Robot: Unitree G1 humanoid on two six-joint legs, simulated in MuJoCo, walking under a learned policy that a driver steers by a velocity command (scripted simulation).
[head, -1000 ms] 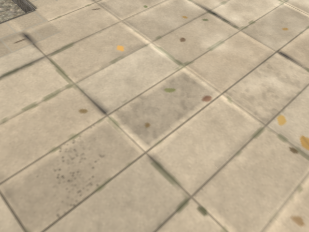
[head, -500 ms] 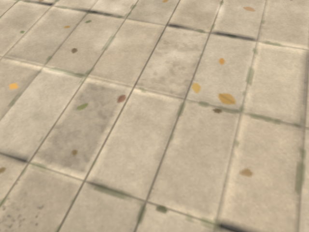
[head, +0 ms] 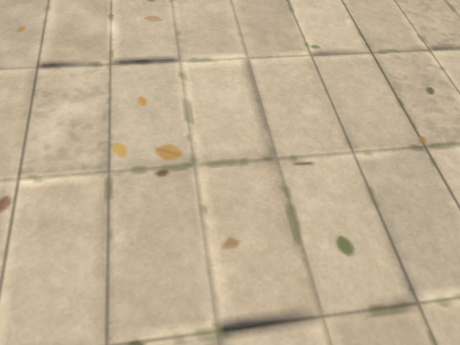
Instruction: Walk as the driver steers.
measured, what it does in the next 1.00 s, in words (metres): steps on the spot, turning left: right foot, then left foot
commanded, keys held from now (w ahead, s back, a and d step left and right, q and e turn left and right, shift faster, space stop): shift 0.18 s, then q+shift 0.48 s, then shift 0.22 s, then e+shift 0.12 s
